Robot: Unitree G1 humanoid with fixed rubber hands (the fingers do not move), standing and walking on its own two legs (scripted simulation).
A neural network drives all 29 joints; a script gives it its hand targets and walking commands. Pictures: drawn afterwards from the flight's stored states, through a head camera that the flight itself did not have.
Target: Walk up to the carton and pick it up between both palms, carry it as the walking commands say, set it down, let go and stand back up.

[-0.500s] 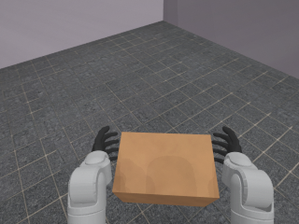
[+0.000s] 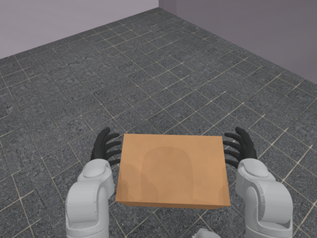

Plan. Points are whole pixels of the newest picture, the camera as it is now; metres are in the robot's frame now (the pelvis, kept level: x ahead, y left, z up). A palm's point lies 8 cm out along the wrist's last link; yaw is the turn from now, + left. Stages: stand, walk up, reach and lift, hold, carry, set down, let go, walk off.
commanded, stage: carry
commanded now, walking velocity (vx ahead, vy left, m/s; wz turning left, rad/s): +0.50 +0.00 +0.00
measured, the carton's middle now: (171, 173) +0.28 -0.01 +0.00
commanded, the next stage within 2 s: none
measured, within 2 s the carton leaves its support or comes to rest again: neither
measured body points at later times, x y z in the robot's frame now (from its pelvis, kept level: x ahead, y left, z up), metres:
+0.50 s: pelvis +0.35 -0.03 -0.01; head +0.37 -0.04 +0.44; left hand +0.60 +0.15 +0.09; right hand +0.63 -0.17 +0.09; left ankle +0.46 +0.11 -0.71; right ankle +0.21 -0.11 -0.75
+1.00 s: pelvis +0.71 -0.01 -0.01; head +0.73 +0.01 +0.44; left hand +0.97 +0.15 +0.08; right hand +0.98 -0.16 +0.09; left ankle +0.54 +0.08 -0.75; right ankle +0.84 -0.14 -0.72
